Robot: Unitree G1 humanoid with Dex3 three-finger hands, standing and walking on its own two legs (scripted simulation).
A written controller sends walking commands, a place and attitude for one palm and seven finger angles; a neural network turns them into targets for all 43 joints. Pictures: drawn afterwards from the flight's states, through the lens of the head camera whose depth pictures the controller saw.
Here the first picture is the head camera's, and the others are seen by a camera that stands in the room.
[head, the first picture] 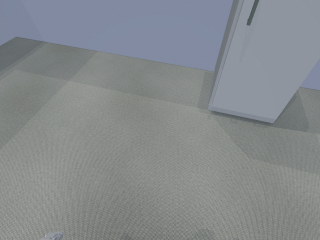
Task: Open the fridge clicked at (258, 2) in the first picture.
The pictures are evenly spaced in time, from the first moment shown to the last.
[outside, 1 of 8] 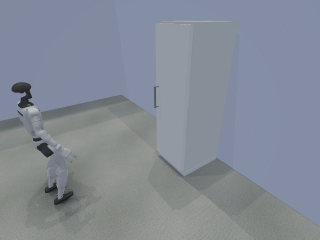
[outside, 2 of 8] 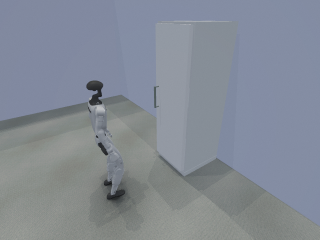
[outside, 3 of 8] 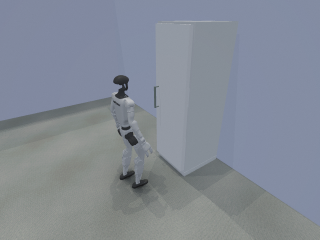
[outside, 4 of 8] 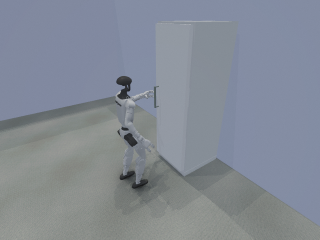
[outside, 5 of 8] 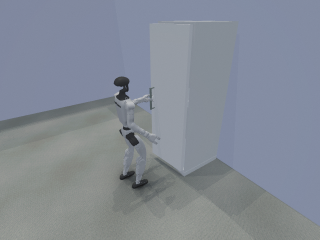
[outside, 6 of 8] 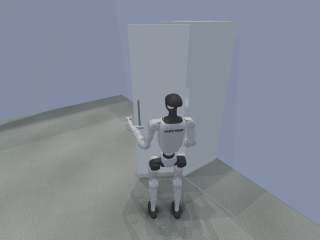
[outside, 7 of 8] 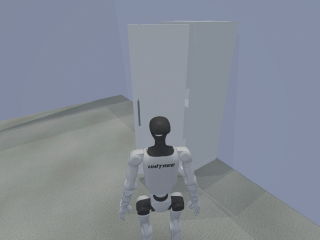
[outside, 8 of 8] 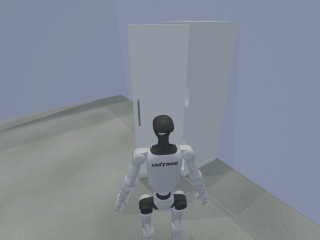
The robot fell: no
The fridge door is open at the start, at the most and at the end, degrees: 0 64 60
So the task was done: yes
